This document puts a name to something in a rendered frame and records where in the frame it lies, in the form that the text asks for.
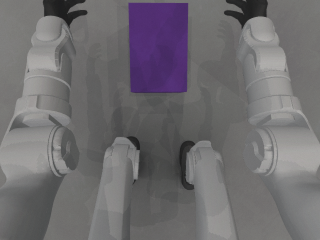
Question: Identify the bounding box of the carton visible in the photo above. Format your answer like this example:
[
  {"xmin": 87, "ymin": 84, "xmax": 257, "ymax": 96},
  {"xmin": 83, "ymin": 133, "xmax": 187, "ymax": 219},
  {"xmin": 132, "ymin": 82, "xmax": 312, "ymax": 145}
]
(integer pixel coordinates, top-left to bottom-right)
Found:
[{"xmin": 128, "ymin": 2, "xmax": 188, "ymax": 93}]

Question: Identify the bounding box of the robot left foot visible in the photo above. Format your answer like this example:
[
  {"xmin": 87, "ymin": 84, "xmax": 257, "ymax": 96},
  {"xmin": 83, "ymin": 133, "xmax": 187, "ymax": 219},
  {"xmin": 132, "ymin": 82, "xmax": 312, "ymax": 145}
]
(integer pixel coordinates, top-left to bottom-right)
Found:
[{"xmin": 127, "ymin": 136, "xmax": 140, "ymax": 184}]

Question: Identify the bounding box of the left robot shin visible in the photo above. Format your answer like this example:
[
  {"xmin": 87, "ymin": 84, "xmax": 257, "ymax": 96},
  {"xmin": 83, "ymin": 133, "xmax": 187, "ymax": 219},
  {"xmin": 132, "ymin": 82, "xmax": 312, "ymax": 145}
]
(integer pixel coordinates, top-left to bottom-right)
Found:
[{"xmin": 103, "ymin": 137, "xmax": 135, "ymax": 166}]

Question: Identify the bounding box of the robot left forearm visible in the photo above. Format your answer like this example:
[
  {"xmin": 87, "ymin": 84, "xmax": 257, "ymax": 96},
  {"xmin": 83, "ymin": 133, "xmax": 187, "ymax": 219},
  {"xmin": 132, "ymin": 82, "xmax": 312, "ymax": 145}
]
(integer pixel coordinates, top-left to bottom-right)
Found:
[{"xmin": 0, "ymin": 15, "xmax": 77, "ymax": 173}]

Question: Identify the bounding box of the robot left hand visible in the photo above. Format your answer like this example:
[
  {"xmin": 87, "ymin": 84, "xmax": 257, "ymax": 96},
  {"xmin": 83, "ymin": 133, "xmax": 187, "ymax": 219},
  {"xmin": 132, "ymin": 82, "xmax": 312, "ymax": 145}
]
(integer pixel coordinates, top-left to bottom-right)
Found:
[{"xmin": 43, "ymin": 0, "xmax": 88, "ymax": 28}]

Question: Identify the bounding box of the robot right hand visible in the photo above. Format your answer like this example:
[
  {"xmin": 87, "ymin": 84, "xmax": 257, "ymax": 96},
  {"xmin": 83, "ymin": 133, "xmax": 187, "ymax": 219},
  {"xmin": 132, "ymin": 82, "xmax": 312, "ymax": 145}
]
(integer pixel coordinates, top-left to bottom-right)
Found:
[{"xmin": 224, "ymin": 0, "xmax": 268, "ymax": 29}]

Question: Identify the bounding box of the robot left upper arm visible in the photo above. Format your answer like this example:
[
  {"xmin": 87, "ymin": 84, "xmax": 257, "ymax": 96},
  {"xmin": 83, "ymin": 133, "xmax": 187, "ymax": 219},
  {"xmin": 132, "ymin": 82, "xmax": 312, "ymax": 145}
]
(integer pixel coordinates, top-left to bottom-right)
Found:
[{"xmin": 0, "ymin": 125, "xmax": 80, "ymax": 240}]

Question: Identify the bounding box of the robot right forearm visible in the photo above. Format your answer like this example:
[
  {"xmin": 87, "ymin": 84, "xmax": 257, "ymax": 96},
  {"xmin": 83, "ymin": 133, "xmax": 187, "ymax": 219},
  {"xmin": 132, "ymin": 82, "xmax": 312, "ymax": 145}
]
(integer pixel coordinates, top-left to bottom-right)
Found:
[{"xmin": 236, "ymin": 16, "xmax": 320, "ymax": 146}]

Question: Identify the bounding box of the robot right upper arm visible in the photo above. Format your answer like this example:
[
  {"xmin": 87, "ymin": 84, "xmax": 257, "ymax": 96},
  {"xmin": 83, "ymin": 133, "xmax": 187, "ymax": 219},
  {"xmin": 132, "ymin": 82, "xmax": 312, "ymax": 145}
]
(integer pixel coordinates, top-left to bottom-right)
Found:
[{"xmin": 242, "ymin": 125, "xmax": 320, "ymax": 240}]

